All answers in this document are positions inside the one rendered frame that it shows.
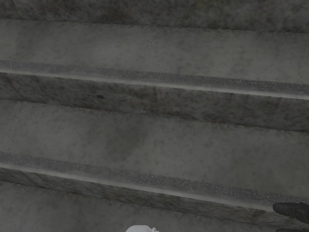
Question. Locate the robot right hand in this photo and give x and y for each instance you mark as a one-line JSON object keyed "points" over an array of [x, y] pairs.
{"points": [[300, 211]]}

